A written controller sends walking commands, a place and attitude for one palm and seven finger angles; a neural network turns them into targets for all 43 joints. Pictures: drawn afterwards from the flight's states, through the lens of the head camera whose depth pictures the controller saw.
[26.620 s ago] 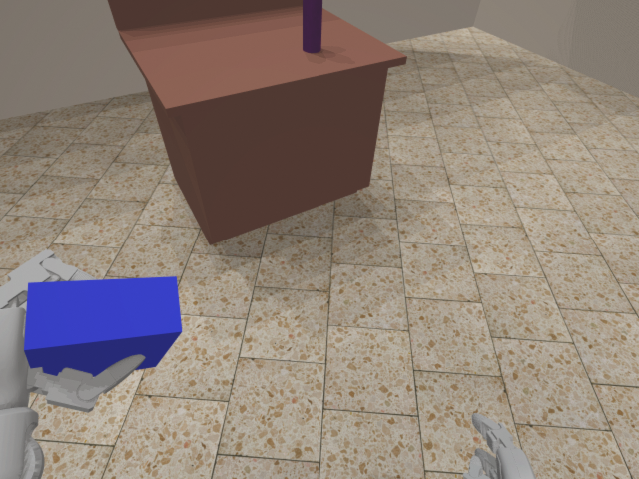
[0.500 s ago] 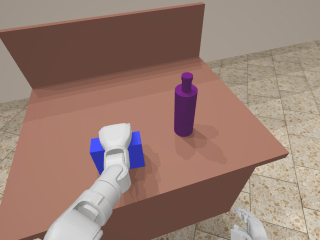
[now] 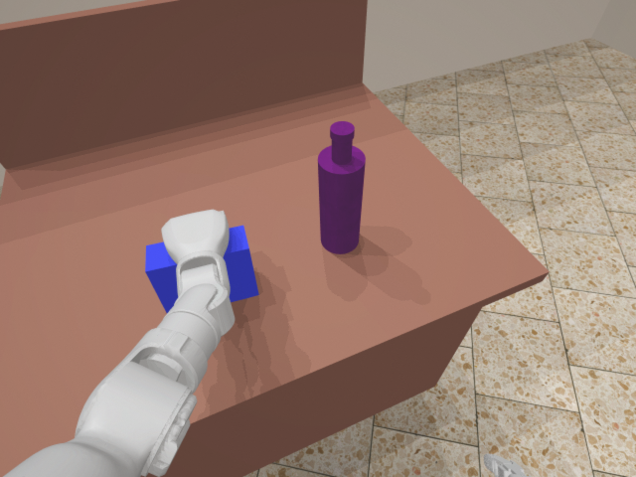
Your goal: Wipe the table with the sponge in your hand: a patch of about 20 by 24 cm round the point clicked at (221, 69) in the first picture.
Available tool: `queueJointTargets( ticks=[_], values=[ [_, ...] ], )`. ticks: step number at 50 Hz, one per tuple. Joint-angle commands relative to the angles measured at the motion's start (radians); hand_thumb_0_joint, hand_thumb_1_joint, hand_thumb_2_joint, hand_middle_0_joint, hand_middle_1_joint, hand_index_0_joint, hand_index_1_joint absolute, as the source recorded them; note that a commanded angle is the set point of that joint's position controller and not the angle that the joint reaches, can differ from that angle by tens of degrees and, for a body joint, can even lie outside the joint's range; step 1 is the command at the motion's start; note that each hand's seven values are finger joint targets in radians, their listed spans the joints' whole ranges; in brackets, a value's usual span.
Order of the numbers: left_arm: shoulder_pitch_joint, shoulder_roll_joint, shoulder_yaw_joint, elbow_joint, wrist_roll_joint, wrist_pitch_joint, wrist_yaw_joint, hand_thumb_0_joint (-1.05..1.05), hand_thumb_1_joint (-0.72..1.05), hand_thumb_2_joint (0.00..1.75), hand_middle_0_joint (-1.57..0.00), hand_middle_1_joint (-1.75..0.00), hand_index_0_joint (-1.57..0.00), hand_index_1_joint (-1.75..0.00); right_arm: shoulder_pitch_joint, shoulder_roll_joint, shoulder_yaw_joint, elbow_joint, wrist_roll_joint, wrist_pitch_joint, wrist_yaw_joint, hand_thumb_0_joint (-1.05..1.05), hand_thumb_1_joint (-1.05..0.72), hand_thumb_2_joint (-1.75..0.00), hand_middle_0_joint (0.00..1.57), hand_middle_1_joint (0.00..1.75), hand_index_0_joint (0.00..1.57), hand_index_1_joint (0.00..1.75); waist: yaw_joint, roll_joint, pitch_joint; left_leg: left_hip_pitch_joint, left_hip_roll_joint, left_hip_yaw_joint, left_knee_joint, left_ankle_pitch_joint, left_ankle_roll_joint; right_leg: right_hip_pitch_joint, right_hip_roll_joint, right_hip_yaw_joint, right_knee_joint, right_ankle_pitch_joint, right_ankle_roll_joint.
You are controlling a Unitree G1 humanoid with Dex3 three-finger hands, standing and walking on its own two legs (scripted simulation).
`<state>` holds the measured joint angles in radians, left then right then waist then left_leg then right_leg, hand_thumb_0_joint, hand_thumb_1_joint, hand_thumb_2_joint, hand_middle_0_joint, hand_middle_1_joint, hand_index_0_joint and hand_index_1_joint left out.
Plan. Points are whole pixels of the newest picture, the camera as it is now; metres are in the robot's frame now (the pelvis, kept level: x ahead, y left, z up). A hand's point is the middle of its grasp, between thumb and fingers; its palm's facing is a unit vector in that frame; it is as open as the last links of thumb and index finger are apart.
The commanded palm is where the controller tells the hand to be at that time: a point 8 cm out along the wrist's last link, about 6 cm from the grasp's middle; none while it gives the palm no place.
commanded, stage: wipe forward along the third lane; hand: left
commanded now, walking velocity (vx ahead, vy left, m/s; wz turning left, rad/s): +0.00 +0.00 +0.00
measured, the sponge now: (208, 279) +0.40 +0.19 -0.01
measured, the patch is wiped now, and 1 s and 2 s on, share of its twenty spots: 1.00 1.00 1.00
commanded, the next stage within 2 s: wipe back along the third lane in 0.78 s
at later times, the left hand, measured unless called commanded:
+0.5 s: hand (198, 240) +0.45 +0.21 +0.02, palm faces -0.10 +0.00 -0.99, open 9.4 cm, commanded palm +0.43 +0.20 +0.05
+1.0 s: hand (190, 218) +0.50 +0.23 +0.02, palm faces -0.11 +0.01 -0.99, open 9.4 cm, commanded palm +0.46 +0.21 +0.06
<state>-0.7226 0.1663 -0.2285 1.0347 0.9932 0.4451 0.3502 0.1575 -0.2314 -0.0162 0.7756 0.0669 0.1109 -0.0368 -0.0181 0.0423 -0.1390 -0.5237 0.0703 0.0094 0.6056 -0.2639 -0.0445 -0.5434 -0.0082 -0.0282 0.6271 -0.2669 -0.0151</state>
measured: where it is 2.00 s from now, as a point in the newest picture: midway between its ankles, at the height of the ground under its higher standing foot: outside the picture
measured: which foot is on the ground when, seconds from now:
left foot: down 0.00-1.00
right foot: down 0.00-1.00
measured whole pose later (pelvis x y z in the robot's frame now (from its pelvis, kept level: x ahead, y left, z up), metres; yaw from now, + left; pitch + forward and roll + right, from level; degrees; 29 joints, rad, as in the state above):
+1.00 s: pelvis +0.01 +0.02 -0.01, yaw -2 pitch +19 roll -1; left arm -0.98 0.34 -0.11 1.24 1.02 0.41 0.33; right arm 0.27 -0.25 -0.03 0.79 0.05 0.07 0.00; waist -0.11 0.04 -0.15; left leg -0.71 0.08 0.03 0.70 -0.31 -0.02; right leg -0.70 0.00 0.00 0.65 -0.26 0.02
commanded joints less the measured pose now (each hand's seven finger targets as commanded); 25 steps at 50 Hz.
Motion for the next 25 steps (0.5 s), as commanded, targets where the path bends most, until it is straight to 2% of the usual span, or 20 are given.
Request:
queueJointTargets(
  ticks=[1, 2, 3, 4, 7, 8, 9, 10, 11, 12, 13, 14, 16, 18, 19, 20, 22, 23, 24, 25],
  values=[
    [-0.271, 0.143, 0.038, -0.034, 0.023, 0.006, 0.025, 0.0, 0.1, 1.3, -1.2, -1.6, -1.2, -1.6, -0.073, -0.118, -0.036, -0.112, -0.004, -0.036, 0.001, 0.0, -0.9, -0.9, 0.2, 0.3, 0.2, 0.3, -0.008, -0.127, -0.23, 0.082, -0.065, 0.049, -0.049, 0.063, 0.069, 0.143, 0.013, -0.007, -0.115, 0.147, -0.01],
    [-0.277, 0.125, 0.022, -0.033, 0.023, 0.007, 0.025, 0.0, 0.1, 1.3, -1.2, -1.6, -1.2, -1.6, -0.069, -0.118, -0.035, -0.11, -0.005, -0.036, 0.003, 0.0, -0.9, -0.9, 0.2, 0.3, 0.2, 0.3, -0.013, -0.128, -0.237, 0.086, -0.065, 0.051, -0.047, 0.069, 0.069, 0.143, 0.014, -0.008, -0.115, 0.162, -0.01],
    [-0.291, 0.141, 0.031, -0.021, 0.027, 0.009, 0.027, 0.0, 0.1, 1.3, -1.2, -1.6, -1.2, -1.6, -0.064, -0.12, -0.035, -0.105, -0.004, -0.036, 0.004, 0.0, -0.9, -0.9, 0.2, 0.3, 0.2, 0.3, -0.019, -0.142, -0.228, 0.081, -0.062, 0.051, -0.047, 0.065, 0.07, 0.137, 0.013, -0.008, -0.118, 0.156, -0.008],
    [-0.321, 0.157, 0.046, -0.019, 0.03, 0.008, 0.03, 0.0, 0.1, 1.3, -1.2, -1.6, -1.2, -1.6, -0.063, -0.123, -0.036, -0.101, -0.006, -0.035, 0.004, 0.0, -0.9, -0.9, 0.2, 0.3, 0.2, 0.3, -0.024, -0.129, -0.229, 0.081, -0.062, 0.043, -0.047, 0.076, 0.07, 0.134, 0.015, -0.012, -0.109, 0.167, -0.011],
    [-0.322, 0.14, 0.03, -0.004, 0.029, 0.009, 0.035, 0.0, 0.1, 1.3, -1.2, -1.6, -1.2, -1.6, -0.053, -0.122, -0.037, -0.098, -0.007, -0.037, 0.008, 0.0, -0.9, -0.9, 0.2, 0.3, 0.2, 0.3, -0.026, -0.121, -0.233, 0.081, -0.062, 0.049, -0.044, 0.072, 0.071, 0.121, 0.015, -0.013, -0.111, 0.161, -0.009],
    [-0.337, 0.163, 0.046, 0.007, 0.034, 0.009, 0.037, 0.0, 0.1, 1.3, -1.2, -1.6, -1.2, -1.6, -0.046, -0.126, -0.038, -0.091, -0.008, -0.038, 0.007, 0.0, -0.9, -0.9, 0.2, 0.3, 0.2, 0.3, -0.031, -0.141, -0.238, 0.078, -0.059, 0.047, -0.041, 0.075, 0.07, 0.12, 0.016, -0.014, -0.107, 0.166, -0.009],
    [-0.352, 0.168, 0.055, 0.008, 0.034, 0.008, 0.039, 0.0, 0.1, 1.3, -1.2, -1.6, -1.2, -1.6, -0.045, -0.126, -0.039, -0.091, -0.01, -0.037, 0.008, 0.0, -0.9, -0.9, 0.2, 0.3, 0.2, 0.3, -0.03, -0.117, -0.25, 0.077, -0.061, 0.044, -0.039, 0.091, 0.071, 0.127, 0.016, -0.015, -0.099, 0.186, -0.011],
    [-0.347, 0.167, 0.053, 0.008, 0.027, 0.008, 0.039, 0.0, 0.1, 1.3, -1.2, -1.6, -1.2, -1.6, -0.041, -0.127, -0.039, -0.094, -0.009, -0.038, 0.009, 0.0, -0.9, -0.9, 0.2, 0.3, 0.2, 0.3, -0.028, -0.129, -0.257, 0.076, -0.061, 0.047, -0.039, 0.087, 0.072, 0.131, 0.015, -0.016, -0.1, 0.184, -0.009],
    [-0.337, 0.191, 0.068, 0.025, 0.03, 0.012, 0.04, 0.0, 0.1, 1.3, -1.2, -1.6, -1.2, -1.6, -0.041, -0.129, -0.037, -0.094, -0.009, -0.038, 0.009, 0.0, -0.9, -0.9, 0.2, 0.3, 0.2, 0.3, -0.025, -0.131, -0.244, 0.064, -0.063, 0.048, -0.038, 0.082, 0.072, 0.132, 0.014, -0.011, -0.103, 0.182, -0.008],
    [-0.353, 0.199, 0.069, 0.024, 0.032, 0.014, 0.04, 0.0, 0.1, 1.3, -1.2, -1.6, -1.2, -1.6, -0.038, -0.131, -0.036, -0.09, -0.009, -0.039, 0.008, 0.0, -0.9, -0.9, 0.2, 0.3, 0.2, 0.3, -0.031, -0.133, -0.253, 0.066, -0.061, 0.05, -0.037, 0.086, 0.072, 0.134, 0.013, -0.01, -0.101, 0.19, -0.006],
    [-0.363, 0.201, 0.064, 0.035, 0.038, 0.017, 0.039, 0.0, 0.1, 1.3, -1.2, -1.6, -1.2, -1.6, -0.036, -0.132, -0.035, -0.088, -0.009, -0.038, 0.008, 0.0, -0.9, -0.9, 0.2, 0.3, 0.2, 0.3, -0.036, -0.127, -0.24, 0.058, -0.062, 0.05, -0.035, 0.082, 0.071, 0.125, 0.013, -0.01, -0.1, 0.189, -0.006],
    [-0.388, 0.199, 0.065, 0.03, 0.04, 0.017, 0.037, 0.0, 0.1, 1.3, -1.2, -1.6, -1.2, -1.6, -0.034, -0.133, -0.036, -0.088, -0.009, -0.038, 0.01, 0.0, -0.9, -0.9, 0.2, 0.3, 0.2, 0.3, -0.037, -0.103, -0.25, 0.062, -0.061, 0.042, -0.038, 0.091, 0.07, 0.119, 0.015, -0.017, -0.092, 0.187, -0.01],
    [-0.393, 0.184, 0.052, 0.038, 0.037, 0.017, 0.035, 0.0, 0.1, 1.3, -1.2, -1.6, -1.2, -1.6, -0.025, -0.131, -0.038, -0.09, -0.01, -0.04, 0.011, 0.0, -0.9, -0.9, 0.2, 0.3, 0.2, 0.3, -0.042, -0.097, -0.256, 0.072, -0.06, 0.047, -0.032, 0.089, 0.072, 0.103, 0.017, -0.017, -0.095, 0.175, -0.009],
    [-0.413, 0.219, 0.069, 0.059, 0.037, 0.018, 0.032, 0.0, 0.1, 1.3, -1.2, -1.6, -1.2, -1.6, -0.017, -0.138, -0.035, -0.086, -0.01, -0.041, 0.009, 0.0, -0.9, -0.9, 0.2, 0.3, 0.2, 0.3, -0.052, -0.123, -0.244, 0.052, -0.06, 0.046, -0.03, 0.075, 0.073, 0.103, 0.016, -0.013, -0.098, 0.168, -0.005],
    [-0.444, 0.251, 0.092, 0.051, 0.04, 0.014, 0.031, 0.0, 0.1, 1.3, -1.2, -1.6, -1.2, -1.6, -0.015, -0.142, -0.036, -0.084, -0.01, -0.041, 0.008, 0.0, -0.9, -0.9, 0.2, 0.3, 0.2, 0.3, -0.053, -0.102, -0.258, 0.053, -0.058, 0.04, -0.03, 0.083, 0.071, 0.104, 0.015, -0.016, -0.089, 0.172, -0.008],
    [-0.456, 0.234, 0.071, 0.051, 0.043, 0.013, 0.031, 0.0, 0.1, 1.3, -1.2, -1.6, -1.2, -1.6, -0.007, -0.139, -0.036, -0.085, -0.01, -0.043, 0.008, 0.0, -0.9, -0.9, 0.2, 0.3, 0.2, 0.3, -0.058, -0.082, -0.267, 0.059, -0.059, 0.042, -0.026, 0.09, 0.073, 0.095, 0.017, -0.014, -0.085, 0.175, -0.008],
    [-0.442, 0.2, 0.05, 0.077, 0.051, 0.014, 0.028, 0.0, 0.1, 1.3, -1.2, -1.6, -1.2, -1.6, 0.005, -0.138, -0.039, -0.079, -0.011, -0.045, 0.012, 0.0, -0.9, -0.9, 0.2, 0.3, 0.2, 0.3, -0.064, -0.084, -0.268, 0.067, -0.054, 0.042, -0.017, 0.106, 0.071, 0.077, 0.021, -0.02, -0.079, 0.189, -0.01],
    [-0.445, 0.199, 0.052, 0.074, 0.051, 0.013, 0.027, 0.0, 0.1, 1.3, -1.2, -1.6, -1.2, -1.6, 0.009, -0.138, -0.04, -0.081, -0.011, -0.044, 0.015, 0.0, -0.9, -0.9, 0.2, 0.3, 0.2, 0.3, -0.059, -0.069, -0.277, 0.068, -0.053, 0.042, -0.017, 0.108, 0.069, 0.075, 0.022, -0.021, -0.076, 0.19, -0.013],
    [-0.464, 0.197, 0.057, 0.077, 0.047, 0.01, 0.027, 0.0, 0.1, 1.3, -1.2, -1.6, -1.2, -1.6, 0.012, -0.139, -0.042, -0.081, -0.012, -0.045, 0.017, 0.0, -0.9, -0.9, 0.2, 0.3, 0.2, 0.3, -0.066, -0.079, -0.28, 0.069, -0.051, 0.033, -0.016, 0.117, 0.07, 0.07, 0.025, -0.026, -0.072, 0.192, -0.014],
    [-0.479, 0.183, 0.042, 0.074, 0.044, 0.008, 0.026, 0.0, 0.1, 1.3, -1.2, -1.6, -1.2, -1.6, 0.018, -0.14, -0.043, -0.079, -0.013, -0.046, 0.016, 0.0, -0.9, -0.9, 0.2, 0.3, 0.2, 0.3, -0.072, -0.063, -0.284, 0.075, -0.05, 0.036, -0.013, 0.116, 0.07, 0.058, 0.026, -0.025, -0.071, 0.186, -0.013]
  ],
)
